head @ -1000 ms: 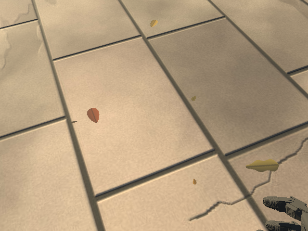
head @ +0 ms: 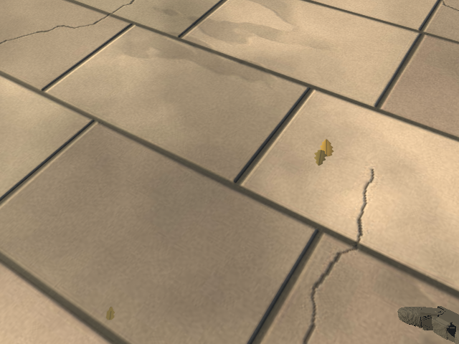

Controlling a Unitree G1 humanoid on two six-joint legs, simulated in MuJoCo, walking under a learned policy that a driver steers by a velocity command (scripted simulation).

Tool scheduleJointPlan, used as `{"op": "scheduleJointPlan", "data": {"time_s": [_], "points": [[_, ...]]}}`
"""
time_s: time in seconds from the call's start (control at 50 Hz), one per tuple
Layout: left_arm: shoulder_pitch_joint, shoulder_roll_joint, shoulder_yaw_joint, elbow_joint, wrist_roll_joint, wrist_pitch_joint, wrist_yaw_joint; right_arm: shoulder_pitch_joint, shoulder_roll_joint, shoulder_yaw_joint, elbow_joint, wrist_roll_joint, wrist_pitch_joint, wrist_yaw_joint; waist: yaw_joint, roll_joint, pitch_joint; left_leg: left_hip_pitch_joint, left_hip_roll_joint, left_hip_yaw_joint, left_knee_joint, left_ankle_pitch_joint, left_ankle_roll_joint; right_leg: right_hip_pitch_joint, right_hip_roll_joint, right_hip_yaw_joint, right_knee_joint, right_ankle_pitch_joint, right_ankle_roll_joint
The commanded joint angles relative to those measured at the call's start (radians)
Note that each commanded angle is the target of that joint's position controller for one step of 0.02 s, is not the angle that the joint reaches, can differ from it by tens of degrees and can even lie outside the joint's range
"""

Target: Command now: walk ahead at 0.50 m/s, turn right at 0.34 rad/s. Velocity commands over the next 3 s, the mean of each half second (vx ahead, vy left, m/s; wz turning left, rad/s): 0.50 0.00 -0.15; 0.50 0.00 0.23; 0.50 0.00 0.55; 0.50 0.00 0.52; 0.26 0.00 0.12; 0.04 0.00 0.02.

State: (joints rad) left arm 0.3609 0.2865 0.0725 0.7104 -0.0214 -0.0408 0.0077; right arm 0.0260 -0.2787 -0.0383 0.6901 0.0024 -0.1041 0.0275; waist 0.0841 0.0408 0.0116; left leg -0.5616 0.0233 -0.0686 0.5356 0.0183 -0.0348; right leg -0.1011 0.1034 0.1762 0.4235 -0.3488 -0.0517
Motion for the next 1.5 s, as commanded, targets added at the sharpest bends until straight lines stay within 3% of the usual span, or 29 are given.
{"op": "scheduleJointPlan", "data": {"time_s": [0.02,0.04,0.06,0.08,0.1,0.12,0.16,0.24,0.4,0.5,0.54,0.58,0.6,0.62,0.64,0.68,0.8,1.0,1.06,1.1,1.12,1.14,1.16,1.18,1.2,1.22,1.3,1.4,1.5], "points": [[-0.004,0.139,0.038,-0.039,0.003,-0.005,0.003,-0.003,-0.124,-0.045,-0.068,0.002,-0.025,0.002,-0.057,-0.174,-0.013,0.158,-0.011,0.031,-0.054,-0.07,0.05,-0.029,-0.262,0.198,-0.022,0.309,-0.131],[-0.007,0.117,0.03,-0.042,0.006,-0.004,0.002,0.079,-0.144,-0.058,-0.049,-0.005,-0.028,-0.003,-0.096,-0.166,-0.056,0.28,-0.016,0.042,-0.077,-0.08,0.079,-0.034,-0.218,0.175,0.069,0.411,-0.109],[-0.011,0.074,0.013,-0.058,0.015,-0.007,0.0,0.215,-0.185,-0.071,-0.036,-0.019,-0.032,-0.008,-0.157,-0.097,-0.177,0.499,0.104,-0.073,-0.053,-0.058,0.139,-0.115,-0.163,0.112,0.303,0.364,-0.072],[0.123,0.025,-0.004,-0.063,-0.007,-0.017,0.003,0.344,-0.28,-0.098,0.001,-0.031,-0.023,-0.008,-0.139,0.187,-0.317,0.852,0.308,-0.48,-0.108,-0.226,0.312,-0.453,-0.017,-0.02,0.67,0.066,0.014],[0.127,0.073,-0.001,-0.055,-0.013,-0.025,0.005,0.387,-0.218,-0.086,0.022,0.001,-0.018,0.005,-0.155,0.245,-0.303,0.886,0.369,-0.738,-0.237,-0.493,0.346,-0.635,-0.021,0.01,0.82,-0.229,0.028],[0.019,0.14,0.016,-0.062,-0.018,-0.025,0.003,0.339,-0.153,-0.067,0.015,0.012,-0.014,0.002,-0.173,0.119,-0.158,0.774,0.343,-0.634,-0.256,-0.579,0.303,-0.706,-0.071,0.025,0.884,-0.156,0.023],[-0.114,0.124,0.013,-0.095,0.011,-0.027,0.001,0.242,-0.107,-0.045,0.004,-0.004,0.002,-0.002,-0.139,0.01,-0.015,0.542,0.257,-0.408,-0.293,-0.414,0.261,-0.679,-0.144,-0.048,0.804,-0.023,0.019],[-0.088,0.067,0.007,-0.081,0.014,-0.023,-0.006,0.227,-0.097,-0.036,0.022,-0.005,-0.008,-0.007,-0.088,0.063,-0.016,0.421,0.186,-0.227,-0.354,-0.145,0.258,-0.575,-0.197,-0.094,0.657,0.077,0.035],[-0.335,0.017,-0.019,-0.132,0.011,-0.04,-0.025,0.339,-0.158,-0.044,0.096,0.017,0.011,-0.02,-0.166,0.028,0.021,0.458,0.157,-0.046,-0.373,0.032,0.227,-0.528,-0.174,-0.156,0.218,0.409,0.061],[-0.429,0.035,-0.015,-0.172,0.001,-0.052,-0.053,0.397,-0.178,-0.048,0.136,0.023,0.038,-0.025,-0.176,0.04,0.051,0.584,0.22,-0.069,-0.309,0.097,0.211,-0.516,-0.144,-0.167,0.102,0.323,0.021],[-0.356,0.067,0.0,-0.157,0.006,-0.056,-0.054,0.378,-0.199,-0.055,0.138,0.024,0.048,-0.032,-0.119,0.059,0.006,0.61,0.218,-0.051,-0.213,0.314,0.188,-0.385,-0.11,-0.193,0.062,0.265,-0.013],[-0.062,0.155,0.041,-0.078,0.02,-0.053,-0.037,0.348,-0.169,-0.039,0.118,0.015,0.05,-0.038,0.025,0.025,-0.196,0.444,0.138,0.025,0.135,0.385,0.133,0.079,-0.159,-0.148,0.069,0.335,-0.091],[0.069,0.261,0.063,-0.062,0.039,-0.047,-0.027,0.424,-0.07,-0.007,0.081,-0.006,0.032,-0.034,0.024,-0.186,-0.362,0.062,0.004,0.084,0.526,-0.057,0.065,0.49,-0.427,0.241,0.086,0.32,-0.223],[0.096,0.215,0.052,-0.047,0.021,-0.04,-0.029,0.455,-0.067,0.001,0.097,0.01,0.01,-0.026,0.027,-0.313,-0.456,-0.132,-0.066,-0.028,0.717,-0.597,0.051,0.562,-0.528,0.548,-0.058,0.163,-0.311],[0.042,0.149,0.031,-0.048,0.016,-0.037,-0.026,0.368,-0.159,-0.027,0.085,0.038,0.002,-0.021,0.036,-0.209,-0.287,-0.225,-0.004,-0.06,0.787,-0.556,0.057,0.439,-0.486,0.421,-0.087,0.081,-0.254],[-0.081,0.091,0.009,-0.047,0.021,-0.04,-0.026,0.256,-0.145,-0.029,0.06,0.033,0.007,-0.022,-0.019,-0.103,-0.094,-0.19,0.075,-0.017,0.693,-0.395,0.056,0.149,-0.397,0.179,-0.156,0.154,-0.187],[-0.15,0.084,0.016,0.007,0.039,-0.082,-0.025,0.266,-0.08,-0.034,0.063,0.023,0.063,-0.033,-0.102,-0.102,0.01,-0.118,0.108,-0.057,0.546,-0.18,0.016,-0.077,-0.346,-0.097,-0.298,0.384,-0.166],[-0.034,0.152,0.034,0.1,0.013,-0.044,0.0,-0.017,-0.042,-0.015,-0.063,0.018,0.053,0.023,-0.003,-0.068,0.084,-0.171,0.069,0.061,0.11,0.007,0.073,0.164,-0.377,-0.3,-0.256,0.51,-0.103],[-0.049,0.186,0.044,0.103,0.004,-0.019,0.01,0.003,-0.072,-0.031,-0.095,0.017,0.058,0.037,-0.044,-0.111,0.034,-0.07,0.003,0.141,0.089,-0.151,0.121,0.231,-0.387,-0.342,-0.109,0.887,-0.069],[-0.072,0.206,0.047,0.095,0.003,-0.002,0.022,0.196,-0.135,-0.069,-0.06,0.019,0.064,0.032,-0.16,-0.125,-0.083,0.204,-0.081,0.188,0.05,-0.185,0.173,0.187,-0.354,-0.381,0.176,1.114,-0.034],[-0.074,0.192,0.039,0.083,0.008,-0.005,0.028,0.367,-0.202,-0.103,-0.02,0.02,0.069,0.015,-0.243,-0.076,-0.172,0.503,-0.06,0.097,0.005,-0.132,0.22,-0.003,-0.314,-0.388,0.431,0.943,0.006],[0.02,0.056,-0.007,0.03,0.044,-0.03,0.011,0.407,-0.326,-0.129,-0.013,0.026,0.07,-0.001,-0.166,0.186,-0.27,0.908,0.212,-0.415,-0.02,-0.206,0.398,-0.483,-0.145,-0.361,0.823,0.106,0.074],[-0.028,0.08,-0.014,0.023,0.029,-0.074,-0.006,0.429,-0.275,-0.108,-0.042,0.022,0.058,0.001,-0.195,0.132,-0.424,1.018,0.32,-0.778,-0.189,-0.299,0.481,-0.641,-0.053,-0.121,0.974,-0.252,0.071],[-0.146,0.144,0.006,-0.008,-0.015,-0.096,-0.019,0.403,-0.213,-0.089,-0.035,0.01,0.05,0.003,-0.222,0.064,-0.302,0.944,0.284,-0.628,-0.22,-0.27,0.411,-0.728,-0.113,-0.073,0.983,-0.17,0.049],[-0.182,0.132,0.0,-0.025,-0.015,-0.107,-0.018,0.344,-0.188,-0.081,-0.039,0.013,0.045,0.001,-0.185,0.007,-0.191,0.792,0.244,-0.495,-0.223,-0.197,0.372,-0.721,-0.155,-0.085,0.901,-0.08,0.036],[-0.203,0.122,0.002,-0.013,0.014,-0.105,-0.007,0.275,-0.151,-0.069,-0.048,0.016,0.047,0.001,-0.143,-0.07,-0.102,0.637,0.191,-0.376,-0.24,-0.094,0.324,-0.664,-0.191,-0.103,0.809,-0.023,0.036],[-0.136,0.108,0.01,-0.008,0.034,-0.063,-0.004,0.205,-0.141,-0.065,-0.08,0.005,0.041,-0.014,-0.057,0.001,-0.07,0.375,0.129,-0.25,-0.3,0.102,0.335,-0.501,-0.215,-0.113,0.655,0.06,0.095],[-0.324,0.055,-0.014,-0.06,0.034,-0.058,-0.007,0.276,-0.174,-0.075,-0.052,0.017,0.049,-0.041,-0.122,0.03,-0.025,0.298,0.06,-0.172,-0.294,0.012,0.272,-0.46,-0.154,-0.128,0.284,0.352,0.13],[-0.412,0.097,-0.003,-0.091,0.013,-0.077,-0.028,0.337,-0.171,-0.076,-0.023,0.026,0.061,-0.047,-0.15,0.057,-0.016,0.366,0.098,-0.284,-0.22,-0.133,0.24,-0.382,-0.11,-0.093,0.096,0.399,0.107]]}}
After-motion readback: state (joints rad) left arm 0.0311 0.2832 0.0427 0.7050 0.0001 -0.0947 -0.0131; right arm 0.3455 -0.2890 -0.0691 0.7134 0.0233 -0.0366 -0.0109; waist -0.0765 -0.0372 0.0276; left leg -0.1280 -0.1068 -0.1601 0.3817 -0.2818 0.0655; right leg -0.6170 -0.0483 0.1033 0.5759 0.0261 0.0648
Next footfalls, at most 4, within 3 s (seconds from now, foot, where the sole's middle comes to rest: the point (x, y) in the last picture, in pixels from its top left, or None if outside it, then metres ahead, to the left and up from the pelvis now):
0.06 left None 0.20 0.13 -0.77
0.58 right None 0.47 -0.13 -0.77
1.12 left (229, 252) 0.76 0.13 -0.77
1.60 right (265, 175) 1.08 0.02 -0.77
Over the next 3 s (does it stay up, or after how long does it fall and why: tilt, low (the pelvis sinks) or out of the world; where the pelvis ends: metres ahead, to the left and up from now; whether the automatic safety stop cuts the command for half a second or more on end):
stays up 1.24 0.31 0.00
